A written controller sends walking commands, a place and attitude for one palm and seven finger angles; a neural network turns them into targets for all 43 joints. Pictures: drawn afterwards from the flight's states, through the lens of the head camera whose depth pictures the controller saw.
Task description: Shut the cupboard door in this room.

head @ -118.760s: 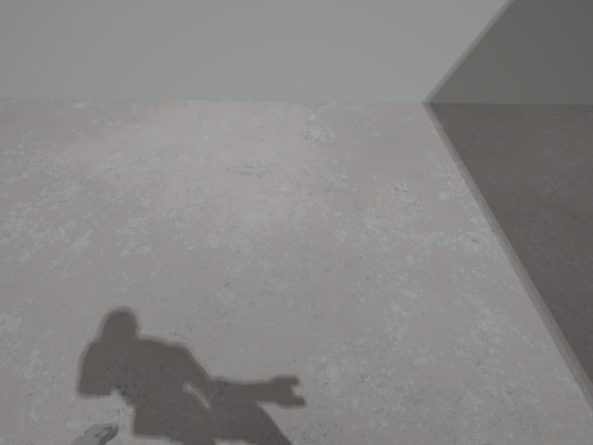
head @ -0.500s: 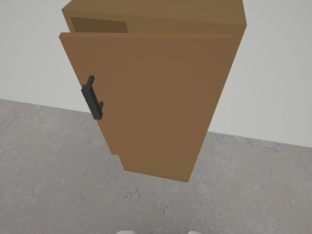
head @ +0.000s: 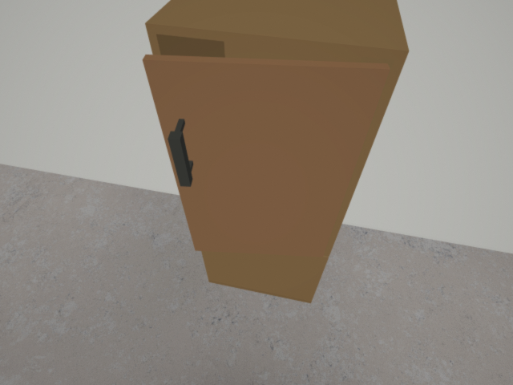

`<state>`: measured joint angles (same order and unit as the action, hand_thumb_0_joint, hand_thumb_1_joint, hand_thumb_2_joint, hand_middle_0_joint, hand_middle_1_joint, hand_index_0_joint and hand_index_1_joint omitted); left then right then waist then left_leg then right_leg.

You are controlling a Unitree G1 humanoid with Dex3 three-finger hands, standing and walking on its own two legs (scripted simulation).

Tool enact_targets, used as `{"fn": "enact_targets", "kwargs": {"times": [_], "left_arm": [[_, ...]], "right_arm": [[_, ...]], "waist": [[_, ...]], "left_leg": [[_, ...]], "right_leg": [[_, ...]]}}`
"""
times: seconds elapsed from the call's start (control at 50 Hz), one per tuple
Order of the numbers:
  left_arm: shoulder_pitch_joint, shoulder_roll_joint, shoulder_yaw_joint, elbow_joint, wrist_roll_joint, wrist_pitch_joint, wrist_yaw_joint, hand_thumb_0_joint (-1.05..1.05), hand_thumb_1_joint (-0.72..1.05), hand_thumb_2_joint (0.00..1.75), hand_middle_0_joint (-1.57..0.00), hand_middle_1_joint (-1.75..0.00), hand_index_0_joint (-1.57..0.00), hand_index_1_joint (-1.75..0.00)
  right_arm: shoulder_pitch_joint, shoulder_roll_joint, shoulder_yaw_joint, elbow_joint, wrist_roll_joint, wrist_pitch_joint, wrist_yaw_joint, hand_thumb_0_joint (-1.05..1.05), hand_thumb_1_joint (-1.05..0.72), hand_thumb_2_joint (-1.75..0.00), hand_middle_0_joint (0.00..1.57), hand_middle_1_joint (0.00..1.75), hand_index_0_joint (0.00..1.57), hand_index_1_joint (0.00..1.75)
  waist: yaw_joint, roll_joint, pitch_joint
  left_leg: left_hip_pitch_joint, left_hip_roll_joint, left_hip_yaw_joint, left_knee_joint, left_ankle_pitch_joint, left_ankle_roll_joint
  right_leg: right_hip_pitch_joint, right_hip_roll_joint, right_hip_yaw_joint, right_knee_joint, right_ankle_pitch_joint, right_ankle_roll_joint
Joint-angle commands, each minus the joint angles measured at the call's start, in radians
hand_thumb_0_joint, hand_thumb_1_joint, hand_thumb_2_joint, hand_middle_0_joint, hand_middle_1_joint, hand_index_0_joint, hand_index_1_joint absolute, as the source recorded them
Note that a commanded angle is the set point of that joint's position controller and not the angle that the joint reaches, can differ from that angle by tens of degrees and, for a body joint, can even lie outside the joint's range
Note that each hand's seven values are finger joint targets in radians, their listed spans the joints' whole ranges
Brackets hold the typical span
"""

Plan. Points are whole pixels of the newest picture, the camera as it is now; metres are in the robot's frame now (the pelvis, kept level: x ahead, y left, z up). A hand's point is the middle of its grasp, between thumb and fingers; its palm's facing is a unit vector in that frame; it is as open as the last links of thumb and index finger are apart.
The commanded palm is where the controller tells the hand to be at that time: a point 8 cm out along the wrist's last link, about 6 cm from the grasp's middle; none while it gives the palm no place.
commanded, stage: come to a stop and stand still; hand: left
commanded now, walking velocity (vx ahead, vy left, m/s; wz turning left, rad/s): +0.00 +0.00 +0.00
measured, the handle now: (183, 153) +0.50 +0.18 +0.07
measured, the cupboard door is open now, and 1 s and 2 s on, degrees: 9 9 9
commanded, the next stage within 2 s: look again from close up in 0.52 s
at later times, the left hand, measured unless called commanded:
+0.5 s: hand out of the picture -0.05 +0.14 -0.18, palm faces +0.03 -0.99 -0.14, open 7.4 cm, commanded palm none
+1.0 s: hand out of the picture -0.01 +0.18 -0.18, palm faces +0.03 -0.98 -0.19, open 7.4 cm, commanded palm none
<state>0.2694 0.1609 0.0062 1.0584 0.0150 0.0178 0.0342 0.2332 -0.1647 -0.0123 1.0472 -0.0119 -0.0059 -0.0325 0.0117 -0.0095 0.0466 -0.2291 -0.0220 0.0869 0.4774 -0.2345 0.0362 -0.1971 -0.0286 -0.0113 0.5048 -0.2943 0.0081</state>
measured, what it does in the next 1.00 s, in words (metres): stands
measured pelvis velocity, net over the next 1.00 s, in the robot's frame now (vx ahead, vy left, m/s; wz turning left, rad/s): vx -0.02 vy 0.01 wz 0.02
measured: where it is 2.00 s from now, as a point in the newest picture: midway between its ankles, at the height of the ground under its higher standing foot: outside the picture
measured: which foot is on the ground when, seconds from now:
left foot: down 0.00-1.00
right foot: down 0.00-1.00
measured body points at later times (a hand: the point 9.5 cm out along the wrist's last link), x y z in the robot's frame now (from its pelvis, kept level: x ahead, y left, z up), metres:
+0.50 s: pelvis -0.03 -0.01 +0.00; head -0.02 -0.01 +0.45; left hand -0.05 +0.19 -0.16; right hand -0.06 -0.22 -0.16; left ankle +0.01 +0.09 -0.74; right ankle -0.01 -0.12 -0.74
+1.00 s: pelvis -0.02 +0.01 +0.00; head -0.04 +0.01 +0.45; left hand -0.01 +0.23 -0.16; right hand +0.00 -0.22 -0.15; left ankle +0.01 +0.09 -0.74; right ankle -0.01 -0.12 -0.74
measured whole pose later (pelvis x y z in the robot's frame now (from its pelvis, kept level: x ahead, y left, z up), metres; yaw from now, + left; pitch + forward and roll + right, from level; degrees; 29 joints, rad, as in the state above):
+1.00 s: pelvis -0.02 +0.01 +0.00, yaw +1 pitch -2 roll +0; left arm 0.32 0.16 -0.01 1.05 0.02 -0.02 0.04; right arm 0.30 -0.17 0.01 1.05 -0.02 -0.02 -0.02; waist -0.01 -0.01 -0.01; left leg -0.25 -0.02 0.07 0.50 -0.21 0.05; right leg -0.21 -0.03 -0.03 0.51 -0.27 0.01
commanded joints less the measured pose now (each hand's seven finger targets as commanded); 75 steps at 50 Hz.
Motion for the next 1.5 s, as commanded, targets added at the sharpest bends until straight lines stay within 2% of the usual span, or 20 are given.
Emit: {"fn": "enact_targets", "kwargs": {"times": [0.0,0.1,0.2,0.38,0.58,0.6,0.62,0.64,0.66,0.68,0.72,0.78,0.84,1.04,1.16,1.22,1.28,1.32,1.42,1.48], "left_arm": [[0.039,0.102,0.006,-0.022,-0.004,-0.038,0.003,0.0,0.9,0.9,-0.2,-0.3,-0.2,-0.3],[0.045,0.091,-0.002,0.0,-0.005,-0.03,0.003,0.0,0.9,0.9,-0.2,-0.3,-0.2,-0.3],[0.077,0.082,-0.001,0.021,-0.004,-0.025,0.002,0.0,0.9,0.9,-0.2,-0.3,-0.2,-0.3],[0.11,0.059,0.001,0.031,-0.005,-0.03,0.002,0.0,0.9,0.9,-0.2,-0.3,-0.2,-0.3],[0.136,0.033,-0.003,0.046,-0.005,-0.039,0.004,0.0,0.9,0.9,-0.2,-0.3,-0.2,-0.3],[0.189,0.066,-0.011,0.071,0.015,-0.06,0.039,0.0,0.9,0.9,-0.2,-0.3,-0.2,-0.3],[0.167,0.108,-0.007,0.05,0.009,-0.079,0.034,0.0,0.9,0.9,-0.2,-0.3,-0.2,-0.3],[0.142,0.092,-0.005,0.031,0.005,-0.082,0.028,0.0,0.9,0.9,-0.2,-0.3,-0.2,-0.3],[0.138,0.078,-0.008,0.032,-0.002,-0.081,0.026,0.0,0.9,0.9,-0.2,-0.3,-0.2,-0.3],[0.126,0.066,-0.01,0.027,-0.005,-0.075,0.025,0.0,0.9,0.9,-0.2,-0.3,-0.2,-0.3],[0.109,0.057,-0.01,0.013,-0.001,-0.063,0.021,0.0,0.9,0.9,-0.2,-0.3,-0.2,-0.3],[0.109,0.055,-0.008,-0.003,0.003,-0.055,0.016,0.0,0.9,0.9,-0.2,-0.3,-0.2,-0.3],[0.119,0.063,-0.006,-0.018,0.005,-0.052,0.014,0.0,0.9,0.9,-0.2,-0.3,-0.2,-0.3],[0.114,0.088,-0.001,-0.047,0.003,-0.043,0.007,0.0,0.9,0.9,-0.2,-0.3,-0.2,-0.3],[0.115,0.093,-0.004,-0.045,0.003,-0.042,0.004,0.0,0.9,0.9,-0.2,-0.3,-0.2,-0.3],[0.137,0.075,-0.004,-0.03,0.008,-0.038,0.0,0.0,0.9,0.9,-0.2,-0.3,-0.2,-0.3],[0.152,0.068,0.001,-0.032,0.016,-0.029,-0.008,0.0,0.9,0.9,-0.2,-0.3,-0.2,-0.3],[0.178,0.064,0.003,-0.027,0.019,-0.029,-0.013,0.0,0.9,0.9,-0.2,-0.3,-0.2,-0.3],[0.215,0.056,0.01,-0.018,0.014,-0.038,-0.018,0.0,0.9,0.9,-0.2,-0.3,-0.2,-0.3],[0.228,0.065,0.015,-0.015,0.011,-0.045,-0.017,0.0,0.9,0.9,-0.2,-0.3,-0.2,-0.3]], "right_arm": [[0.056,-0.087,-0.014,-0.018,0.003,-0.011,0.003,0.0,-0.9,-0.9,0.2,0.3,0.2,0.3],[0.069,-0.074,-0.003,0.025,0.002,-0.005,0.008,0.0,-0.9,-0.9,0.2,0.3,0.2,0.3],[0.094,-0.06,0.001,0.051,0.0,0.002,0.008,0.0,-0.9,-0.9,0.2,0.3,0.2,0.3],[0.146,-0.036,-0.001,0.067,-0.003,0.0,0.006,0.0,-0.9,-0.9,0.2,0.3,0.2,0.3],[0.169,-0.018,0.001,0.072,0.001,-0.012,0.0,0.0,-0.9,-0.9,0.2,0.3,0.2,0.3],[0.029,-0.077,0.0,0.004,0.001,-0.024,0.013,0.0,-0.9,-0.9,0.2,0.3,0.2,0.3],[0.05,-0.048,0.011,-0.031,0.003,-0.025,0.018,0.0,-0.9,-0.9,0.2,0.3,0.2,0.3],[0.136,-0.008,0.009,-0.01,-0.003,-0.032,0.014,0.0,-0.9,-0.9,0.2,0.3,0.2,0.3],[0.152,-0.024,0.007,-0.001,-0.002,-0.034,0.01,0.0,-0.9,-0.9,0.2,0.3,0.2,0.3],[0.155,-0.043,0.004,-0.002,0.0,-0.031,0.008,0.0,-0.9,-0.9,0.2,0.3,0.2,0.3],[0.13,-0.048,0.0,-0.018,-0.003,-0.023,0.01,0.0,-0.9,-0.9,0.2,0.3,0.2,0.3],[0.125,-0.066,-0.002,-0.031,-0.005,-0.019,0.014,0.0,-0.9,-0.9,0.2,0.3,0.2,0.3],[0.115,-0.075,-0.003,-0.039,-0.005,-0.02,0.016,0.0,-0.9,-0.9,0.2,0.3,0.2,0.3],[0.084,-0.109,-0.004,-0.05,-0.003,-0.029,0.013,0.0,-0.9,-0.9,0.2,0.3,0.2,0.3],[0.076,-0.116,-0.004,-0.04,-0.001,-0.025,0.015,0.0,-0.9,-0.9,0.2,0.3,0.2,0.3],[0.09,-0.115,-0.008,-0.024,-0.006,-0.019,0.016,0.0,-0.9,-0.9,0.2,0.3,0.2,0.3],[0.083,-0.14,-0.02,-0.026,-0.01,-0.009,0.015,0.0,-0.9,-0.9,0.2,0.3,0.2,0.3],[0.073,-0.143,-0.025,-0.031,-0.01,-0.008,0.015,0.0,-0.9,-0.9,0.2,0.3,0.2,0.3],[0.085,-0.114,-0.027,-0.03,-0.008,-0.016,0.013,0.0,-0.9,-0.9,0.2,0.3,0.2,0.3],[0.092,-0.085,-0.024,-0.032,-0.007,-0.023,0.014,0.0,-0.9,-0.9,0.2,0.3,0.2,0.3]], "waist": [[-0.018,-0.11,-0.068],[-0.016,-0.033,0.046],[-0.009,0.012,0.099],[-0.009,-0.01,0.067],[-0.008,0.002,0.037],[0.032,0.077,0.063],[-0.021,0.069,0.018],[-0.044,0.089,-0.07],[-0.036,0.04,-0.125],[-0.04,0.009,-0.116],[-0.032,-0.01,-0.012],[-0.029,-0.041,0.076],[-0.02,-0.021,0.095],[-0.008,0.035,0.026],[-0.01,0.01,0.024],[-0.011,0.014,0.009],[-0.009,0.055,0.066],[0.0,0.062,0.088],[0.003,0.027,0.09],[-0.002,-0.036,0.093]], "left_leg": [[0.096,0.115,-0.109,-0.089,0.137,-0.008],[0.056,0.113,-0.12,-0.159,0.002,-0.009],[0.001,0.111,-0.133,-0.195,-0.105,-0.011],[-0.01,0.108,-0.125,-0.175,-0.104,-0.013],[0.003,0.12,-0.129,-0.173,-0.035,-0.011],[-0.046,0.129,-0.084,0.04,0.045,-0.042],[-0.022,0.097,-0.098,0.03,0.056,-0.046],[0.026,0.089,-0.106,-0.007,0.054,-0.032],[0.036,0.105,-0.119,-0.004,0.116,-0.02],[0.022,0.115,-0.126,-0.014,0.092,-0.013],[-0.025,0.114,-0.135,-0.047,0.026,-0.008],[-0.089,0.11,-0.161,-0.098,-0.063,-0.002],[-0.108,0.109,-0.172,-0.126,-0.088,0.003],[-0.085,0.123,-0.186,-0.165,-0.071,0.009],[-0.072,0.123,-0.182,-0.174,-0.091,0.005],[-0.058,0.138,-0.197,-0.193,-0.24,0.013],[-0.135,0.168,-0.242,-0.245,-0.423,0.032],[-0.153,0.179,-0.253,-0.249,-0.442,0.045],[-0.15,0.154,-0.211,-0.178,-0.37,0.046],[-0.152,0.111,-0.156,-0.08,-0.298,0.031]], "right_leg": [[-0.019,-0.11,0.103,-0.131,0.231,-0.047],[-0.09,-0.085,0.105,-0.194,-0.02,-0.041],[-0.111,-0.071,0.098,-0.209,-0.096,-0.04],[-0.11,-0.069,0.104,-0.213,-0.121,-0.045],[-0.08,-0.063,0.095,-0.181,-0.005,-0.047],[-0.089,-0.106,0.119,-0.181,0.179,-0.048],[-0.072,-0.153,0.151,-0.18,0.353,-0.062],[-0.016,-0.146,0.131,-0.111,0.348,-0.076],[0.011,-0.115,0.106,-0.091,0.301,-0.071],[0.004,-0.097,0.094,-0.099,0.18,-0.067],[-0.068,-0.079,0.085,-0.116,0.028,-0.063],[-0.117,-0.063,0.084,-0.112,-0.053,-0.06],[-0.116,-0.059,0.082,-0.109,-0.045,-0.058],[-0.026,-0.062,0.059,-0.103,0.06,-0.048],[-0.027,-0.067,0.061,-0.125,0.054,-0.044],[-0.038,-0.048,0.036,-0.104,-0.061,-0.043],[-0.063,-0.016,0.003,-0.056,-0.149,-0.043],[-0.069,-0.008,-0.004,-0.04,-0.135,-0.047],[-0.077,-0.027,0.047,-0.077,-0.144,-0.067],[-0.091,-0.065,0.125,-0.137,-0.196,-0.09]]}}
